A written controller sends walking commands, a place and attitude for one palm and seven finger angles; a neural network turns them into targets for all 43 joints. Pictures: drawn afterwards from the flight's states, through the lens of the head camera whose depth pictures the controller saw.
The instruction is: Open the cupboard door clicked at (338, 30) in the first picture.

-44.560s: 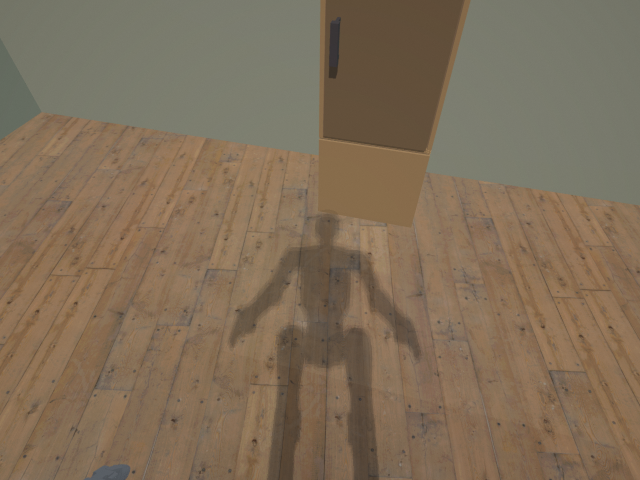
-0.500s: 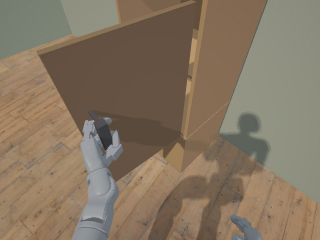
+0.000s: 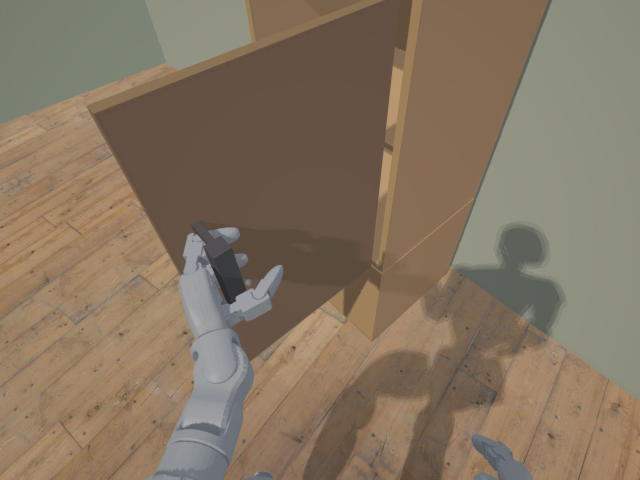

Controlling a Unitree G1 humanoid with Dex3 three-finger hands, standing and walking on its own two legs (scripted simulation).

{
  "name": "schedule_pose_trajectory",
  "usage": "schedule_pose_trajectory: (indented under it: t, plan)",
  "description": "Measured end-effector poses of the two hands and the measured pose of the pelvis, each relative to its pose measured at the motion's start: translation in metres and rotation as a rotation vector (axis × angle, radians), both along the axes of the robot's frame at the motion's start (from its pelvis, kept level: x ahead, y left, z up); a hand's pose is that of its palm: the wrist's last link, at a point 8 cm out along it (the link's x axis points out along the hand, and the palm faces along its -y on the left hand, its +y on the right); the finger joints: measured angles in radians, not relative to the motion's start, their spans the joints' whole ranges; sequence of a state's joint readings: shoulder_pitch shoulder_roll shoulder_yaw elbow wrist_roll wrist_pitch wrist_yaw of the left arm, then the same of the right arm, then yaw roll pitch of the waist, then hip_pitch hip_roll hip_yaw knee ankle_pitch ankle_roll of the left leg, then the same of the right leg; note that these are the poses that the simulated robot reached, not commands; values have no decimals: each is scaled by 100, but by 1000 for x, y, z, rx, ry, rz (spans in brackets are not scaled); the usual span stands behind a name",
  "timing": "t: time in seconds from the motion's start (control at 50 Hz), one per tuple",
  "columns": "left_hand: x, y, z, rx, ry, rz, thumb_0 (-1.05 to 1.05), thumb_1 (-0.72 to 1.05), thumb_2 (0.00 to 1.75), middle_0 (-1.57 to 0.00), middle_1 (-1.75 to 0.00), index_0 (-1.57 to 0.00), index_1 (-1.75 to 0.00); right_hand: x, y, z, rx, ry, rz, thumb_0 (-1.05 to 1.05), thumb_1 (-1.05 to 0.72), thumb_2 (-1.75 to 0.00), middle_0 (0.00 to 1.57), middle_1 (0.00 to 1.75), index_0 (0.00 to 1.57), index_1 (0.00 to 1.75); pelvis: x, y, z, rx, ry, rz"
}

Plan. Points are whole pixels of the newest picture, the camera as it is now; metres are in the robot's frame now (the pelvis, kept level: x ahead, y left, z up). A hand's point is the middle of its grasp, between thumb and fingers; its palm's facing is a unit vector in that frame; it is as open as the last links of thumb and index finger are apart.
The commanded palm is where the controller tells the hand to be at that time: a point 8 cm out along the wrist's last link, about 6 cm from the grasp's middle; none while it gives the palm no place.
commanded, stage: open thumb and fingers to let go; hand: left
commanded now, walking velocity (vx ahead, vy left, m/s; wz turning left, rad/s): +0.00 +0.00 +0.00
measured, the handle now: (219, 267) +0.37 +0.15 +0.06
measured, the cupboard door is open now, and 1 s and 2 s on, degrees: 89 92 91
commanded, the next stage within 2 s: slide the hand sideways off the handle in 0.46 s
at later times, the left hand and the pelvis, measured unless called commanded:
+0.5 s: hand (250, 287) +0.34 +0.10 +0.07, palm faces +0.34 -0.94 +0.00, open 14.7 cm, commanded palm +0.30 +0.15 +0.06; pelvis -0.01 +0.03 +0.00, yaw -1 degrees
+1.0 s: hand (242, 321) +0.29 +0.11 +0.07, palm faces -0.08 -1.00 +0.01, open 16.2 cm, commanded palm +0.27 +0.17 +0.06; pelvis -0.02 +0.04 +0.00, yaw -2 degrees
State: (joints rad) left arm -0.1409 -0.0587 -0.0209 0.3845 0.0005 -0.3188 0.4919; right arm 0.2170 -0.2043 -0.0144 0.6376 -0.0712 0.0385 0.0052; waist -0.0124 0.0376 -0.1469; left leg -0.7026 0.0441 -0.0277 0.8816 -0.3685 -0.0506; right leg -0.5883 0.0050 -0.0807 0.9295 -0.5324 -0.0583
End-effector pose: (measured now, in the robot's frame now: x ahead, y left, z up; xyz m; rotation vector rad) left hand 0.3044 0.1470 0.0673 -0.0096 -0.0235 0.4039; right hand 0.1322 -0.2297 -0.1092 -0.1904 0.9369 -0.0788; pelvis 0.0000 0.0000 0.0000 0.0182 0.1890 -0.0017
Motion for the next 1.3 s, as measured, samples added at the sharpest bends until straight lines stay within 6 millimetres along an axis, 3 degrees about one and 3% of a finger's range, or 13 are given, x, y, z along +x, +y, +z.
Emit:
schedule_pose_trajectory:
  t: [0.16,0.32,0.6,0.7,0.76,0.94,1.3]
  plan:
    - [0,-1,-1,2,-7,-11,0,-27,40,-31,-121,-32,-121,-2,10,0,2,1,-1,1,-90,-90,20,30,20,30,-2,9,-2,-9,2,-4]
    - [1,-2,-2,6,-7,-19,-1,-46,32,-29,-98,-27,-97,-7,20,-1,0,9,-7,1,-90,-90,20,30,20,30,-4,19,-3,-18,4,-11]
    - [-4,1,-1,23,-4,-76,-1,-50,30,-42,-62,-39,-62,-8,37,5,-5,-6,-2,1,-90,-90,20,30,20,30,-10,33,-4,-33,-7,-11]
    - [-12,11,-2,115,-28,-413,-1,-50,30,-32,-48,-28,-48,-13,39,9,-2,-30,-22,1,-90,-90,20,30,20,30,-13,36,-4,-38,-19,-6]
    - [-14,12,-2,70,-16,-537,-1,-50,30,-26,-41,-22,-41,-17,39,10,-3,-46,-36,1,-90,-90,20,30,20,30,-16,40,-2,-43,-34,-8]
    - [-21,9,-1,-1,-33,-490,-1,-50,30,-17,-32,-18,-32,-23,43,16,14,-76,-31,1,-90,-90,20,30,20,30,-17,45,-2,-33,-32,-30]
    - [-48,42,-5,25,-8,-477,-1,-50,30,-21,-33,-19,-31,4,33,23,3,-139,-22,1,-90,-90,20,30,20,30,-11,34,-2,-31,-31,-27]
